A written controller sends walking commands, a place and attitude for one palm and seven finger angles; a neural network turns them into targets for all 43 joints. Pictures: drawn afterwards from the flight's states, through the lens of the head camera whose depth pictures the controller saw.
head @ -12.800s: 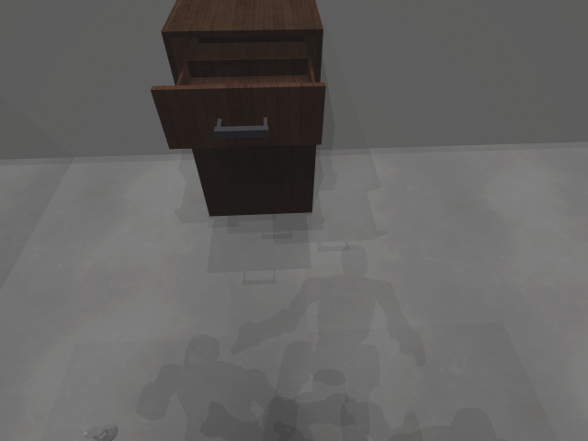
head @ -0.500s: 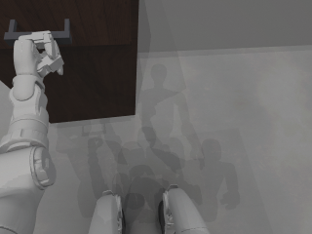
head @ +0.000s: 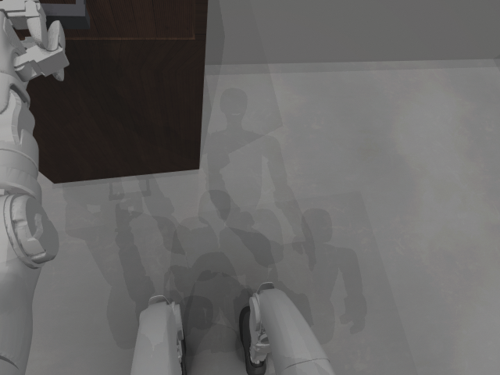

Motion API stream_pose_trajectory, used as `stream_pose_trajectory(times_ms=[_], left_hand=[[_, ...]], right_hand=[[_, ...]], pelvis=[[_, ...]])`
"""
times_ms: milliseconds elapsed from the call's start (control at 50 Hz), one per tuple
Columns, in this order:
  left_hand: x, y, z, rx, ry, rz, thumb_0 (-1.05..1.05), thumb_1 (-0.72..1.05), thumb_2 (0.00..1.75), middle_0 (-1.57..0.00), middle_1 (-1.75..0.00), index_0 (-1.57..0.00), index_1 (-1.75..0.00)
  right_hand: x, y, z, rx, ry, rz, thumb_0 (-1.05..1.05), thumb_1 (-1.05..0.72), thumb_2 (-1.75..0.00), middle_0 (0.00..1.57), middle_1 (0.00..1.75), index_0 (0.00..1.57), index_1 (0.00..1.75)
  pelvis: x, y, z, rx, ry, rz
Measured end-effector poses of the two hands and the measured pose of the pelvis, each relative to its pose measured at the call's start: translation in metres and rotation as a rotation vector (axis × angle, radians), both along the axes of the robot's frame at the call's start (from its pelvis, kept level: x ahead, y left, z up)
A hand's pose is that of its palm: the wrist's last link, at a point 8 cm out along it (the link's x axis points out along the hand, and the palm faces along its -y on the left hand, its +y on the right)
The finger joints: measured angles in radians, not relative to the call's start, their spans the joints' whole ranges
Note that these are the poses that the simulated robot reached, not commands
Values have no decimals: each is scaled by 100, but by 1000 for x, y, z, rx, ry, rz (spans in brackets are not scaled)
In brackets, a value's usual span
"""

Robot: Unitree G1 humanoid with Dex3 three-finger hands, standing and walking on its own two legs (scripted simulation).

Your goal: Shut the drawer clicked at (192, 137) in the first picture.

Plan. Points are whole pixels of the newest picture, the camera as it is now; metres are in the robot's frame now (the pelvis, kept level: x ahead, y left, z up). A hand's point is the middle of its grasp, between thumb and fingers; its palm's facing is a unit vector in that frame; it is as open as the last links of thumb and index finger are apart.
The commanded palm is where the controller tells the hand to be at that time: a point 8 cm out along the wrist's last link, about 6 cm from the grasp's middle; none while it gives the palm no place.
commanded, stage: pull the fist back off the drawer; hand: left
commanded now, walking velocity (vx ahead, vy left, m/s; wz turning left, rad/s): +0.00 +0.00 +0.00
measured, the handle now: (31, 3) +0.64 +0.24 +0.07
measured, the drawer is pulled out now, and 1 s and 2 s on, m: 0.00 0.00 0.00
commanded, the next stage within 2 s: draw the hand back to the body in 0.80 s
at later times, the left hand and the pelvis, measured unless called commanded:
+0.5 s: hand (53, 48) +0.57 +0.21 +0.06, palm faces +0.05 -1.00 -0.04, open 3.1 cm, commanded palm +0.56 +0.21 +0.07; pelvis -0.02 +0.01 -0.01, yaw -1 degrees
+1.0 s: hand (50, 59) +0.54 +0.20 +0.08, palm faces +0.07 -1.00 -0.04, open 3.3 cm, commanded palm +0.48 +0.24 +0.09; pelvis +0.04 +0.01 +0.03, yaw -1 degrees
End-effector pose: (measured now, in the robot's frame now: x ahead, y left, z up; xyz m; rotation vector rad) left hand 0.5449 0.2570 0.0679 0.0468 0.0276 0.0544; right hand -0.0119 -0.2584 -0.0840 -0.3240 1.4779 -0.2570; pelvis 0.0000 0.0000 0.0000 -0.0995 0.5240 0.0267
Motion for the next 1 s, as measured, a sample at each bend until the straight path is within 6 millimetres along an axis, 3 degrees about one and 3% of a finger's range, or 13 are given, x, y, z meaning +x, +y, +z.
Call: stream_pose_trajectory(times_ms=[300, 540, 700, 1000], left_hand=[[3, 7, 1, 2, 2, -9, -1, 55, 88, -139, -160, -140, -160], [-1, 0, 0, -7, 3, -1, -1, 64, 87, -139, -160, -140, -160], [-8, -10, -1, -21, 3, 13, 0, 79, 89, -139, -160, -140, -160], [-29, -2, 11, -4, -44, 13, 2, 90, 90, -139, -160, -140, -160]], right_hand=[[-28, 9, -1, -27, -11, 5, 0, -90, -90, 20, 30, 21, 30], [-33, 23, -1, 28, 13, -11, 0, -90, -90, 20, 30, 21, 30], [-8, 22, 3, 58, -19, -27, 0, -90, -90, 20, 30, 21, 30], [71, 6, 13, 75, -102, -11, 0, -91, -90, 20, 30, 20, 30]], pelvis=[[-20, 7, -11, -18, 18, 0], [-17, 12, -5, -11, 11, -5], [-1, 12, 8, 5, -11, -21], [36, 6, 30, 28, -49, -26]])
